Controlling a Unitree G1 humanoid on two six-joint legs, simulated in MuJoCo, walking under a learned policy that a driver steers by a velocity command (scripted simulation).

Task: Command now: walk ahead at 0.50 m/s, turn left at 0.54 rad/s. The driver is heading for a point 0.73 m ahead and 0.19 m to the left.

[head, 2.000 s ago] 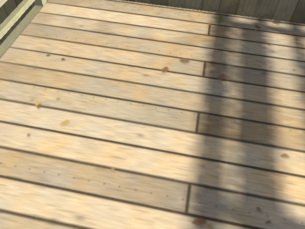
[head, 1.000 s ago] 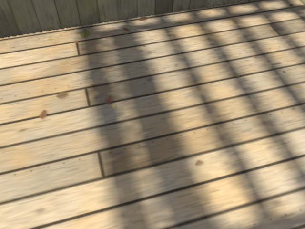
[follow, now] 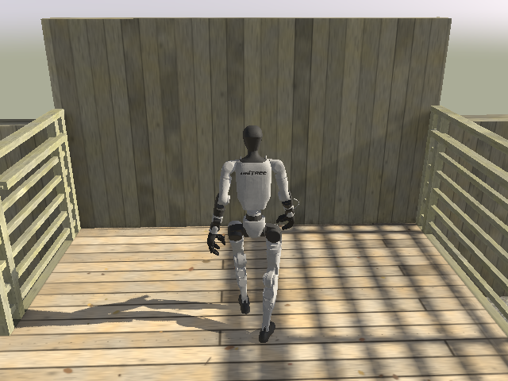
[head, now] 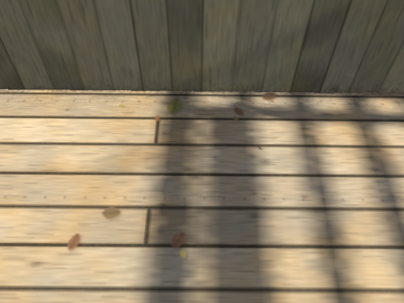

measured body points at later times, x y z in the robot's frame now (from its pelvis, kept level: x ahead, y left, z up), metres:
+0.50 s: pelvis +0.28 +0.01 +0.01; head +0.31 +0.03 +0.46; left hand +0.44 +0.29 -0.08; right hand +0.32 -0.27 -0.11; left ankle +0.12 +0.06 -0.72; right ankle +0.46 -0.07 -0.70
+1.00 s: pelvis +0.52 +0.10 +0.01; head +0.55 +0.13 +0.46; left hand +0.35 +0.31 -0.12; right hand +0.83 +0.05 -0.07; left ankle +0.58 +0.28 -0.69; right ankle +0.47 -0.06 -0.72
